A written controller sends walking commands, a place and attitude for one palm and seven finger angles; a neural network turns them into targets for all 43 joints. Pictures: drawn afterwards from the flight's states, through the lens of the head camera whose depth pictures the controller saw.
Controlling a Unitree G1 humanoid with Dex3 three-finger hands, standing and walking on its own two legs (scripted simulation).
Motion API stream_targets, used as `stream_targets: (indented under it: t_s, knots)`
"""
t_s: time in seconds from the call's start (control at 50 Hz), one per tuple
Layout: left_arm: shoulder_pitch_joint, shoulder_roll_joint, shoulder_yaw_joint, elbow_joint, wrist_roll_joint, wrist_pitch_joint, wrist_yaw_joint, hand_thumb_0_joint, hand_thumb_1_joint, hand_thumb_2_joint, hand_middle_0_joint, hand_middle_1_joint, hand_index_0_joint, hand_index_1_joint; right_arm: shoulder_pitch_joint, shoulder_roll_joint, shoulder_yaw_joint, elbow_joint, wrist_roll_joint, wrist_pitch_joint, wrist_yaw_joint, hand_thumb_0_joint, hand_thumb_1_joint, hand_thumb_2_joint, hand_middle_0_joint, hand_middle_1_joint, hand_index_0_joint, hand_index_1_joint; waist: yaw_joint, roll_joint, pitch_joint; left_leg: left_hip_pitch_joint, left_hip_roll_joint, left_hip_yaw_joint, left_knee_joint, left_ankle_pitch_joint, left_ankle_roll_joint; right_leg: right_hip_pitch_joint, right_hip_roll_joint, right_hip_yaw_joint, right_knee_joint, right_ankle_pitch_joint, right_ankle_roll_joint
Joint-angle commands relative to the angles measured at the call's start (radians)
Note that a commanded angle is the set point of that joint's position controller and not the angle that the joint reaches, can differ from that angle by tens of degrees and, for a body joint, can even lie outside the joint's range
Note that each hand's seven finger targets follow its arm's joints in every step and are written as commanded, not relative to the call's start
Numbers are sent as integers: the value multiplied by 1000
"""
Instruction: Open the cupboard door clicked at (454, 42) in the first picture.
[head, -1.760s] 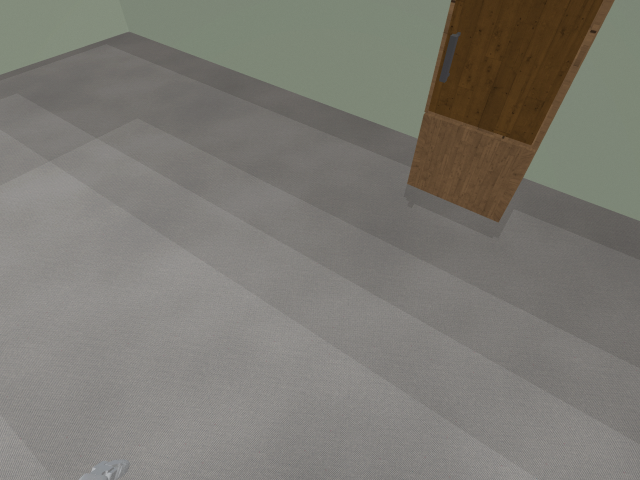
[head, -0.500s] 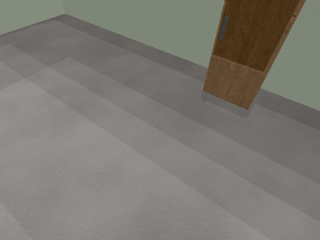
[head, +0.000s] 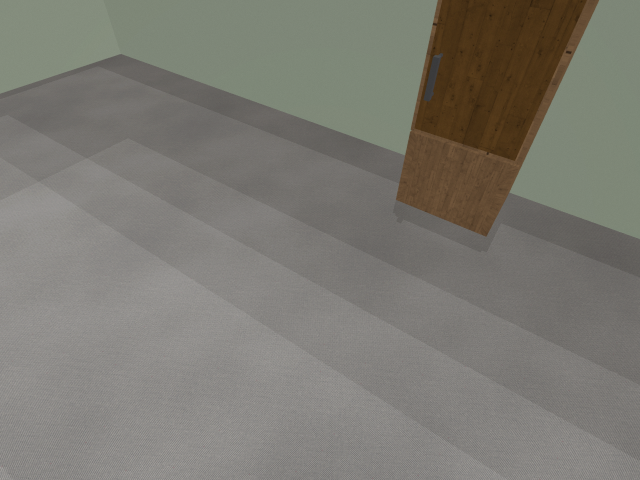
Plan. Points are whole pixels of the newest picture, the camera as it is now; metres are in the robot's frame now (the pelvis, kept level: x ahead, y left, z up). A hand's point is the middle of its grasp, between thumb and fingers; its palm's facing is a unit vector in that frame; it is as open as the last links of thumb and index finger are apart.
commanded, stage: walk to a spot facing it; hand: left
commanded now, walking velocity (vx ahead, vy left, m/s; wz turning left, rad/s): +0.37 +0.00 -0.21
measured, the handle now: (434, 77) +1.53 -0.34 -0.11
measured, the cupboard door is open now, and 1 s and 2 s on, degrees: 0 0 0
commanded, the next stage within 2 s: turn to face it in 1.44 s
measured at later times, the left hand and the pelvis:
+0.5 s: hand out of the picture +0.14 +0.24 -0.19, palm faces -0.05 -0.99 -0.16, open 7.4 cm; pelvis +0.17 +0.05 +0.00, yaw -7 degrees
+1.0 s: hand (271, 287) +0.53 +0.14 -0.17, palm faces -0.18 -0.96 -0.21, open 7.1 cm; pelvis +0.41 -0.03 -0.01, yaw -13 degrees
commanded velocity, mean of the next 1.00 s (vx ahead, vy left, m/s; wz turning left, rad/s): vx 0.37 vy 0.00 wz -0.17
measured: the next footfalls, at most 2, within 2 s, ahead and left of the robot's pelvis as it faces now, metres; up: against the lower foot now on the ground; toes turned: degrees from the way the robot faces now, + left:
left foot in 0.34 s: +0.20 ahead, +0.14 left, +0.00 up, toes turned +4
right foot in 0.82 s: +0.48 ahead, -0.11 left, +0.00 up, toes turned -20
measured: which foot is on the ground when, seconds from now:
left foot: down 0.00-0.12, up 0.14-0.32, down 0.34-0.82, up 0.84-1.00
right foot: down 0.00-0.34, up 0.36-0.80, down 0.82-1.00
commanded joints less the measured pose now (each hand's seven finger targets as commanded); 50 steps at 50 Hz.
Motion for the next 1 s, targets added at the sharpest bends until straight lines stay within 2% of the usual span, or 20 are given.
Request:
stream_targets:
  t_s: [0.0,0.06,0.1,0.12,0.2,0.28,0.3,0.32,0.34,0.4,0.48,0.66,0.72,0.76,0.78,0.8,0.82,0.84,0.9,0.98]
  knots:
    - [54,97,33,-53,4,-36,1,0,900,900,-200,-300,-200,-300,30,-152,-47,-55,2,-36,-17,0,-900,-900,200,300,200,300,0,49,158,-84,139,-133,-87,-188,79,-139,-50,92,-31,-114,-56]
    - [151,108,48,-33,5,-51,8,0,900,900,-200,-300,-200,-300,16,-99,-47,-78,7,-48,-16,0,-900,-900,200,300,200,300,34,-64,156,-233,73,-28,107,-127,49,1,-117,229,-104,-83,-101]
    - [292,147,68,12,1,-69,24,0,900,900,-200,-300,-200,-300,-74,-52,-42,-125,6,-62,-14,0,-900,-900,200,300,200,300,83,-230,154,-488,18,82,395,-210,4,218,-302,492,-231,172,-216]
    - [348,143,71,26,2,-74,33,0,900,900,-200,-300,-200,-300,-126,-57,-44,-151,5,-69,-16,0,-900,-900,200,300,200,300,110,-209,159,-579,39,50,495,-254,2,291,-339,532,-213,337,-261]
    - [286,85,67,17,19,-83,49,0,900,900,-200,-300,-200,-300,-142,-7,-51,-166,16,-75,-5,0,-900,-900,200,300,200,300,60,-109,133,-528,101,-12,406,-249,8,224,-320,394,-172,372,-233]
    - [145,78,72,-3,-5,-82,31,0,900,900,-200,-300,-200,-300,155,11,-57,-68,15,-80,-8,0,-900,-900,200,300,200,300,-105,-53,47,68,-12,142,82,106,7,-121,-126,121,-20,324,-106]
    - [152,35,66,-5,-10,-84,26,0,900,900,-200,-300,-200,-300,304,-51,-76,-16,13,-86,-25,0,-900,-900,200,300,200,300,-157,83,-26,286,54,50,46,93,21,-239,-71,77,205,328,-73]
    - [156,-26,58,-23,-16,-83,17,0,900,900,-200,-300,-200,-300,441,-157,-109,15,-1,-91,-31,0,-900,-900,200,300,200,300,-192,347,-88,370,335,-327,-103,-18,103,-400,29,-49,548,-70,-17]
    - [147,-39,58,-54,-11,-81,24,0,900,900,-200,-300,-200,-300,443,-176,-103,9,-2,-80,-36,0,-900,-900,200,300,200,300,-162,331,-47,287,463,-562,-270,-133,162,-472,32,6,718,-239,-25]
    - [82,-69,62,-35,14,-60,11,0,900,900,-200,-300,-200,-300,196,-30,-69,-57,-1,-81,-33,0,-900,-900,200,300,200,300,-63,63,227,-68,392,-341,-318,-208,145,-495,-104,8,795,-47,-30]
    - [136,-106,63,-29,14,-36,-1,0,900,900,-200,-300,-200,-300,206,28,-55,-36,4,-112,-40,0,-900,-900,200,300,200,300,-1,112,179,-31,287,-29,-289,192,104,-473,-115,-26,728,87,2]
    - [-177,-105,52,-165,5,-38,-18,0,900,900,-200,-300,-200,-300,320,28,-55,20,-2,-110,-46,0,-900,-900,200,300,200,300,-47,112,236,108,247,132,-295,543,112,-450,-81,-170,225,207,-10]
    - [-129,-78,57,-157,6,-47,-9,0,900,900,-200,-300,-200,-300,331,-6,-65,37,-2,-100,-47,0,-900,-900,200,300,200,300,-16,111,173,183,278,155,-156,873,114,-317,-24,-199,164,136,-60]
    - [38,-47,70,-106,14,-58,-3,0,900,900,-200,-300,-200,-300,296,-33,-70,29,0,-95,-47,0,-900,-900,200,300,200,300,64,121,66,180,264,186,68,992,88,-103,17,-214,109,133,-89]
    - [180,-1,86,-63,20,-71,1,0,900,900,-200,-300,-200,-300,274,-36,-69,19,5,-94,-42,0,-900,-900,200,300,200,300,134,85,-21,69,228,210,291,862,56,129,-1,-182,44,196,-108]
    - [284,107,111,-39,23,-82,13,0,900,900,-200,-300,-200,-300,323,19,-60,7,19,-97,-27,0,-900,-900,200,300,200,300,156,-112,-163,-188,126,225,615,384,22,396,-248,139,1,212,-193]
    - [306,173,123,-34,1,-81,22,0,900,900,-200,-300,-200,-300,346,56,-56,-22,26,-96,-30,0,-900,-900,200,300,200,300,114,-223,-238,-378,-3,122,939,-230,-1,468,-465,555,-131,290,-304]
    - [233,162,125,-51,-13,-75,28,0,900,900,-200,-300,-200,-300,260,36,-64,-41,24,-91,-31,0,-900,-900,200,300,200,300,114,-93,-140,-445,52,5,993,-193,28,379,-451,499,-198,188,-310]
    - [40,36,76,-82,-12,-88,26,0,900,900,-200,-300,-200,-300,189,68,-63,-32,4,-69,-24,0,-900,-900,200,300,200,300,11,33,75,-389,152,-22,887,8,17,-47,-342,231,-269,124,-181]
    - [50,-32,64,-58,2,-108,27,0,900,900,-200,-300,-200,-300,263,113,-64,-13,-9,-31,-19,0,-900,-900,200,300,200,300,-54,-36,88,-359,157,10,739,74,-13,-146,-251,42,-302,217,-142]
